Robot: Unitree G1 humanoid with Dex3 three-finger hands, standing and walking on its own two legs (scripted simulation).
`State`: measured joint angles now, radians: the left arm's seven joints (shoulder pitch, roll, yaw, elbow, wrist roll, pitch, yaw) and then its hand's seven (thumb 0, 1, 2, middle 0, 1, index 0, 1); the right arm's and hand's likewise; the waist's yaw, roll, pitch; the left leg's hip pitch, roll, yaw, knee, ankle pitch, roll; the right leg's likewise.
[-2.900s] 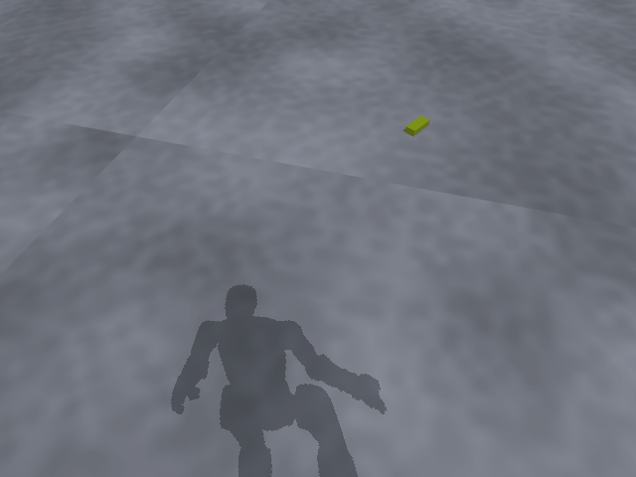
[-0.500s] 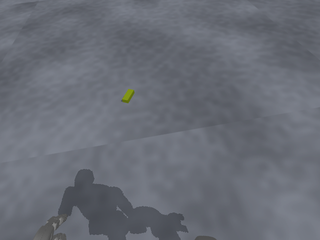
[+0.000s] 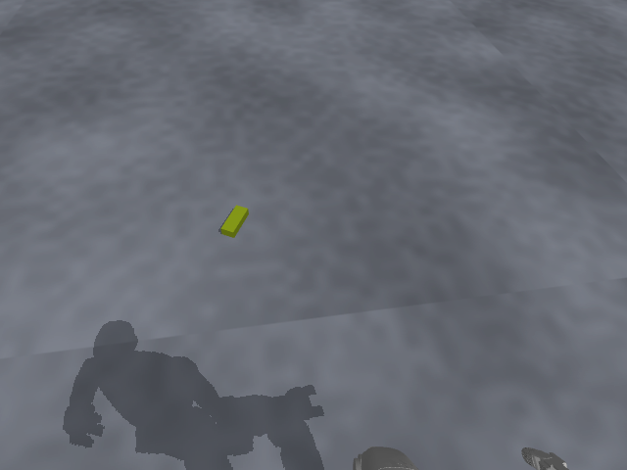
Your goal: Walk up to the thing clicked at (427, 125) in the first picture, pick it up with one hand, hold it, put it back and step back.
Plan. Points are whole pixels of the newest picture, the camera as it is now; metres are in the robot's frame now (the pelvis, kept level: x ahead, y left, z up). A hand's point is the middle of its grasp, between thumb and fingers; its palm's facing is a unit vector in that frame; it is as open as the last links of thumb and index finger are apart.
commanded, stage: walk up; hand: left
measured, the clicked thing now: (235, 221) +1.12 +0.31 -0.75
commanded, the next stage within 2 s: none
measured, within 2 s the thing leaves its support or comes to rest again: neither
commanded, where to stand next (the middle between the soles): +0.74 +0.03 m, yaw +2 degrees
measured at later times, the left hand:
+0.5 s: hand (158, 371) +0.27 +0.24 -0.11, palm faces +0.03 -0.92 -0.40, open 7.4 cm
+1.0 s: hand (169, 272) +0.46 +0.28 -0.14, palm faces -0.04 -0.94 -0.34, open 7.4 cm
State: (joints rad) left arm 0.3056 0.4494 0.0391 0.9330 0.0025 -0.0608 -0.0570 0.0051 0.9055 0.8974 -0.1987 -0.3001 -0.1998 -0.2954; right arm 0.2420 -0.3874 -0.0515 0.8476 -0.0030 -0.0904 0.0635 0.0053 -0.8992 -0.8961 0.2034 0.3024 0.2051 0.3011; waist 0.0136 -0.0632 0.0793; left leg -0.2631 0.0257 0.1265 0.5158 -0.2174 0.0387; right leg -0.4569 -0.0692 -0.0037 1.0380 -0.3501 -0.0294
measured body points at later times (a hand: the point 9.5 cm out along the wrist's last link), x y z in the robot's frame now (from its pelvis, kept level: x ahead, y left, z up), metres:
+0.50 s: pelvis +0.21 -0.03 +0.01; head +0.22 -0.06 +0.45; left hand +0.26 +0.29 -0.09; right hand +0.29 -0.35 -0.12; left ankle +0.28 +0.12 -0.69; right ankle +0.23 -0.15 -0.73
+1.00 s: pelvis +0.40 +0.01 +0.00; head +0.42 +0.01 +0.45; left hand +0.46 +0.33 -0.11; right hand +0.45 -0.32 -0.11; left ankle +0.37 +0.12 -0.73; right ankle +0.52 -0.14 -0.71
